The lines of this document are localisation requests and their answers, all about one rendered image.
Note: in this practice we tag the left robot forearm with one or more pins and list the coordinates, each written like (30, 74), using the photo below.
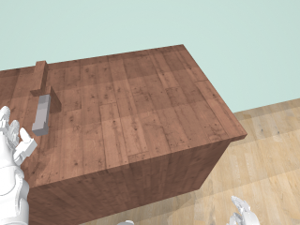
(14, 207)

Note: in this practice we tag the right robot hand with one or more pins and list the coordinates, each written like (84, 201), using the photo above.
(247, 218)

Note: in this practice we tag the tap lever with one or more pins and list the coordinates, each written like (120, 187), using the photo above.
(40, 127)

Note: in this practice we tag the left robot hand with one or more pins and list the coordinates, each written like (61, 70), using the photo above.
(10, 155)

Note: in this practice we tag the counter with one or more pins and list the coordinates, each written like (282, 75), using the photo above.
(125, 130)

